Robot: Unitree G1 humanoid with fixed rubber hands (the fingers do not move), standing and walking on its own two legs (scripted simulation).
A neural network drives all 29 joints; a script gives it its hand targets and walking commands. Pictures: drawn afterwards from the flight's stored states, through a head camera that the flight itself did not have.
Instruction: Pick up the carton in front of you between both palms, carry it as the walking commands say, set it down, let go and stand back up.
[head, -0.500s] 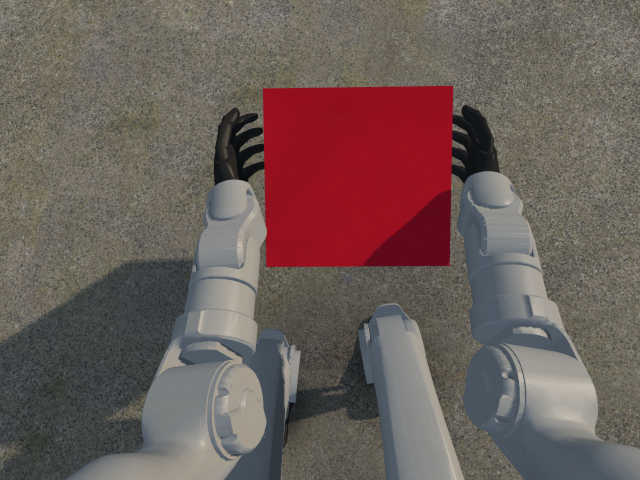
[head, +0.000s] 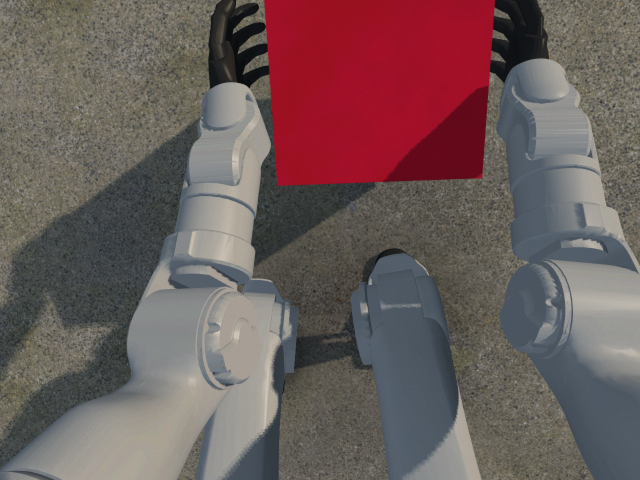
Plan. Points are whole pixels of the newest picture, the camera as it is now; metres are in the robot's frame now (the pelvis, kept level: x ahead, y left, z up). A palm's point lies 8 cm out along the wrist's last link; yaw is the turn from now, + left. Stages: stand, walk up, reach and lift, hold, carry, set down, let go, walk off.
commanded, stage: set down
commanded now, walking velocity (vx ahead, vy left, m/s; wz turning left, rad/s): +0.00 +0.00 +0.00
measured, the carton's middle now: (367, 90) +0.51 -0.14 -0.24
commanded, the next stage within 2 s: none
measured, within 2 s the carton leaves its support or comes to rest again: rests again in 0.86 s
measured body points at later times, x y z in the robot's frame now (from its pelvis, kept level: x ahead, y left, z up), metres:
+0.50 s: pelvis -0.01 +0.00 -0.03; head +0.35 -0.07 +0.24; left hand +0.54 +0.01 -0.20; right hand +0.48 -0.29 -0.21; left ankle +0.09 +0.13 -0.40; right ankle +0.13 -0.13 -0.40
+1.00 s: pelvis +0.00 +0.00 -0.04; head +0.36 -0.06 +0.21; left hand +0.55 +0.01 -0.22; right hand +0.50 -0.29 -0.23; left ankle +0.09 +0.13 -0.40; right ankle +0.13 -0.13 -0.40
